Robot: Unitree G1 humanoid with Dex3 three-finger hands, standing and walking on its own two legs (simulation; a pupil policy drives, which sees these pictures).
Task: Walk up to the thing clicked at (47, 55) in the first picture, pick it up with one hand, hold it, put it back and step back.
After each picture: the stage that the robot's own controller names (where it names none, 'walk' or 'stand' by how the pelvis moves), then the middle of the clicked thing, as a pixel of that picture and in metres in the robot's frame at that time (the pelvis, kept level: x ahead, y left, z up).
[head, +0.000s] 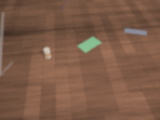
stand; (47, 53) +1.26 +0.38 -0.72
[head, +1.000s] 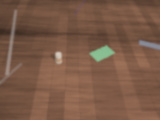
walk; (58, 57) +1.18 +0.18 -0.70
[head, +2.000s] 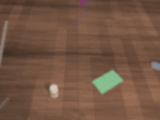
walk; (54, 91) +0.73 +0.19 -0.71
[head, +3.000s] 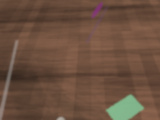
walk; out of the picture +0.47 +0.22 -0.70
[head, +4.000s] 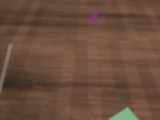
stand; out of the picture +0.38 +0.18 -0.72
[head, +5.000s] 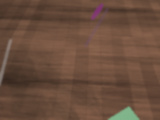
stand; out of the picture +0.35 +0.20 -0.71
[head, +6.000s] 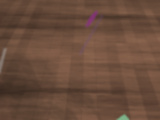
stand; out of the picture +0.31 +0.23 -0.72
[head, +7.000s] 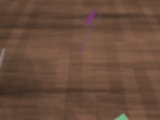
stand; out of the picture +0.30 +0.25 -0.73
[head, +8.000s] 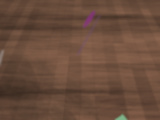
stand; out of the picture +0.30 +0.25 -0.73
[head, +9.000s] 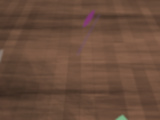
go down; out of the picture +0.29 +0.25 -0.73
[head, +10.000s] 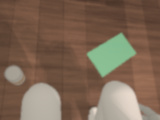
go down; (15, 75) +0.39 +0.25 -0.33
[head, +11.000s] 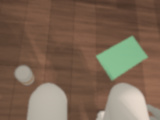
approach; (25, 75) +0.39 +0.25 -0.31
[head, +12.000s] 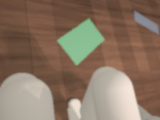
close in; out of the picture +0.38 +0.28 -0.22
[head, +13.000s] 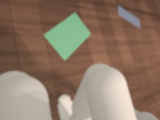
close; out of the picture +0.37 +0.28 -0.22
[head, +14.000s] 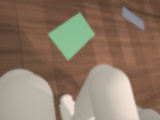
lift; out of the picture +0.33 +0.27 -0.22
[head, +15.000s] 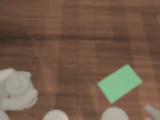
lift; (22, 91) +0.31 +0.20 -0.01
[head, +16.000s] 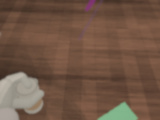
hold; (30, 96) +0.31 +0.19 +0.00
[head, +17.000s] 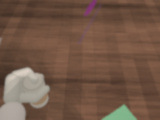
hold; (36, 91) +0.33 +0.17 +0.01
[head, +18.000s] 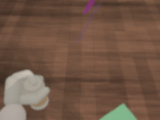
hold; (36, 93) +0.33 +0.17 +0.00
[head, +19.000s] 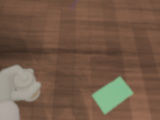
crouch; (27, 86) +0.35 +0.19 -0.06
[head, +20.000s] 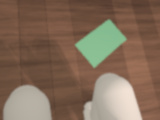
lower; out of the picture +0.45 +0.27 -0.12
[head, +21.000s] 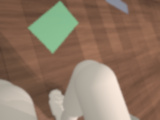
lower; out of the picture +0.41 +0.28 -0.23
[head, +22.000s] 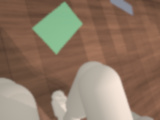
lower; out of the picture +0.40 +0.29 -0.22
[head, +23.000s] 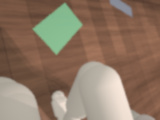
lower; out of the picture +0.40 +0.29 -0.22
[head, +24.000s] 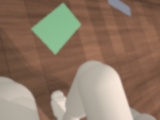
lower; out of the picture +0.40 +0.29 -0.22
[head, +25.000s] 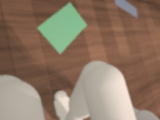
open; out of the picture +0.39 +0.27 -0.23
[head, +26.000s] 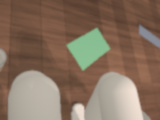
stand; out of the picture +0.39 +0.25 -0.23
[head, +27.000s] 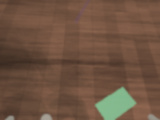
stand; out of the picture +0.35 +0.20 -0.60
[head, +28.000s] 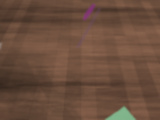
stand; out of the picture +0.34 +0.21 -0.66
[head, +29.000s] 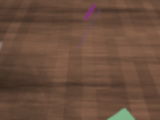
stand; out of the picture +0.33 +0.20 -0.66
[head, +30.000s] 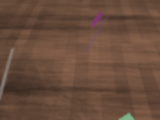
walk; out of the picture +0.35 +0.21 -0.72
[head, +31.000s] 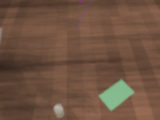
walk; (59, 110) +0.48 +0.19 -0.70
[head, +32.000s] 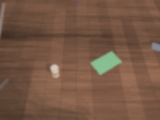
walk; (55, 71) +0.80 +0.21 -0.69
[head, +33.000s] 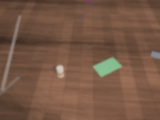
stand; (60, 71) +0.97 +0.23 -0.71
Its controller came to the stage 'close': yes
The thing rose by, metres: 0.71
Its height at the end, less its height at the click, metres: +0.00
